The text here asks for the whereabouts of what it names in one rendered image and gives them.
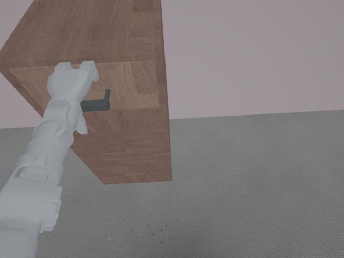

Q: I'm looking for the robot left forearm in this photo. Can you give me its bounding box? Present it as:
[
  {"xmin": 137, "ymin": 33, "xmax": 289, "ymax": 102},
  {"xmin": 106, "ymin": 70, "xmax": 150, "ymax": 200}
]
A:
[{"xmin": 0, "ymin": 96, "xmax": 81, "ymax": 200}]

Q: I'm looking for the robot left hand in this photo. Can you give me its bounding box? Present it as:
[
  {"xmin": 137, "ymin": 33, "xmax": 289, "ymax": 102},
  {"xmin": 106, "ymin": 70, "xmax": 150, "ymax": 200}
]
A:
[{"xmin": 47, "ymin": 61, "xmax": 99, "ymax": 134}]

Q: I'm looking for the drawer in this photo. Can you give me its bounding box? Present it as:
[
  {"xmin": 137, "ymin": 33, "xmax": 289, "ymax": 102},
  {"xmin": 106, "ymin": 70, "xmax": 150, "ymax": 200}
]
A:
[{"xmin": 9, "ymin": 60, "xmax": 159, "ymax": 111}]

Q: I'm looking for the left robot upper arm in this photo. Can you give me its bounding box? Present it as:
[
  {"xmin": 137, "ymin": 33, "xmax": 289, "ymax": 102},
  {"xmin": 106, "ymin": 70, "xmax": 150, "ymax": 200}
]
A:
[{"xmin": 0, "ymin": 177, "xmax": 63, "ymax": 258}]

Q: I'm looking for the handle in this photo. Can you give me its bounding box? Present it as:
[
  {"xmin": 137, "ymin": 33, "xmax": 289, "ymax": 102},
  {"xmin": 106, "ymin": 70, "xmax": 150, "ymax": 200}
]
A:
[{"xmin": 80, "ymin": 89, "xmax": 110, "ymax": 112}]

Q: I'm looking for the cabinet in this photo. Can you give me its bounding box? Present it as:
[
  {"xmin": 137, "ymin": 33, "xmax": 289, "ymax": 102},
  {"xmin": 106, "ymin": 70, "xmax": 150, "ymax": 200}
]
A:
[{"xmin": 0, "ymin": 0, "xmax": 173, "ymax": 185}]

